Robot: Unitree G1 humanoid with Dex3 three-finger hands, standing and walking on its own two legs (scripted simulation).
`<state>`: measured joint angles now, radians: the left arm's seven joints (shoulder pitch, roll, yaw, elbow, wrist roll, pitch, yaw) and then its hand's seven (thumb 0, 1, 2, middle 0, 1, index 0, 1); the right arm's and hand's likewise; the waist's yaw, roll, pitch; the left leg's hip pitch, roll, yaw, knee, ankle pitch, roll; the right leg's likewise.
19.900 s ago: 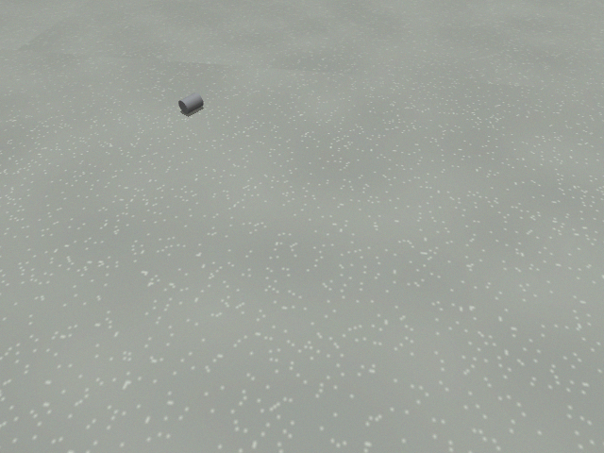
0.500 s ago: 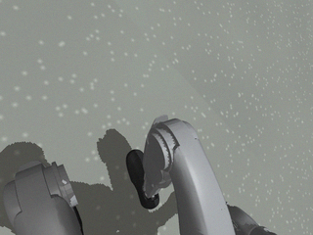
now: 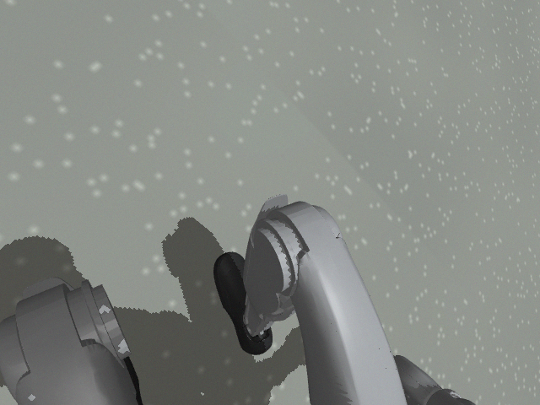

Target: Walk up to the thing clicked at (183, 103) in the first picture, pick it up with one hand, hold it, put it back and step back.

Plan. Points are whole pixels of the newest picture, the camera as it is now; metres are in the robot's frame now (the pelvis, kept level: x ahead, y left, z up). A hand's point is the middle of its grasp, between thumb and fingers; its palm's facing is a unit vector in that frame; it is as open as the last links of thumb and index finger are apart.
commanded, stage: close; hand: left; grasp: from above
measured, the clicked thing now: out of the picture +0.46 +0.33 -0.26
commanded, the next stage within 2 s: settle in 1.04 s
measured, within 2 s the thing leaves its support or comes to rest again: leaves its support in 1.42 s
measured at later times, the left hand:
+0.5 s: hand out of the picture +0.44 +0.32 -0.25, palm faces -0.47 -0.12 -0.87, open 11.5 cm
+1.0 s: hand out of the picture +0.44 +0.32 -0.24, palm faces -0.47 -0.13 -0.87, open 11.2 cm
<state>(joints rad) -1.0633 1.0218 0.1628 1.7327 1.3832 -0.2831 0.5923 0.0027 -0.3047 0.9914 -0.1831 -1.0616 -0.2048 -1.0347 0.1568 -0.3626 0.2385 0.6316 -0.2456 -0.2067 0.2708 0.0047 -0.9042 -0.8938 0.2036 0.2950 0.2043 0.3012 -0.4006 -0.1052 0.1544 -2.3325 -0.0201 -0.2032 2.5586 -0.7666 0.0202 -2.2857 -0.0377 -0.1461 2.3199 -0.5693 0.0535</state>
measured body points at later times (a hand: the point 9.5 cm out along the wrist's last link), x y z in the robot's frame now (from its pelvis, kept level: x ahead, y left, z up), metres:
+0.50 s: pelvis +0.00 +0.00 +0.00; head +0.27 +0.13 +0.33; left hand +0.46 +0.33 -0.20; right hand +0.05 -0.26 -0.04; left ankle +0.05 +0.11 -0.27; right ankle +0.13 -0.13 -0.27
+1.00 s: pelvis +0.00 +0.00 +0.00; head +0.28 +0.12 +0.33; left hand +0.46 +0.32 -0.19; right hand +0.04 -0.27 -0.04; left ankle +0.05 +0.11 -0.27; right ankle +0.13 -0.13 -0.27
